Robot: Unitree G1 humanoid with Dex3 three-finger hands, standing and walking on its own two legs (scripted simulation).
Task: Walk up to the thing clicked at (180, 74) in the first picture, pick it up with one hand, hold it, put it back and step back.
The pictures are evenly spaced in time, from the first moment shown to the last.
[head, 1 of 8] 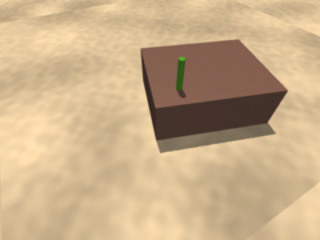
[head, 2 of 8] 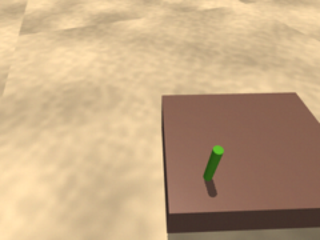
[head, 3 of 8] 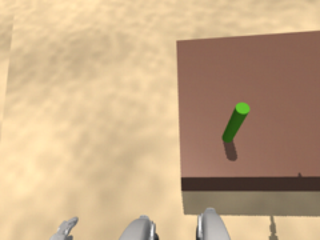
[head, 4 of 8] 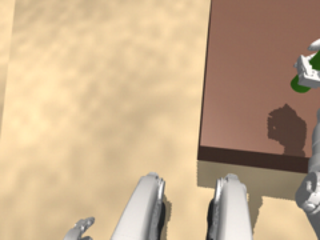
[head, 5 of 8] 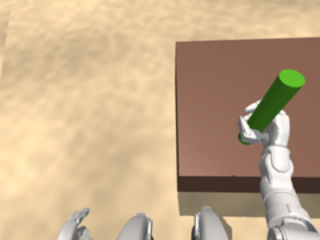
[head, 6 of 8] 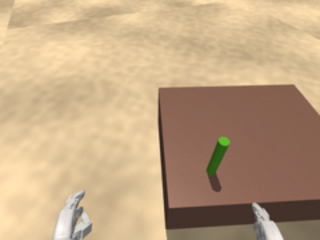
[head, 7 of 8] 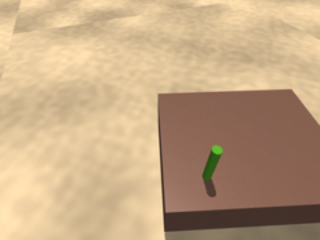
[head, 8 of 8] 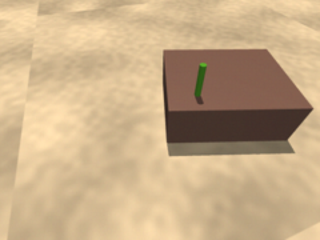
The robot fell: no
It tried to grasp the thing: yes
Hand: right
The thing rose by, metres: 0.35
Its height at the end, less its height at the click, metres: +0.00
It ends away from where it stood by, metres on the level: 0.01
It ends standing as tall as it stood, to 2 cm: yes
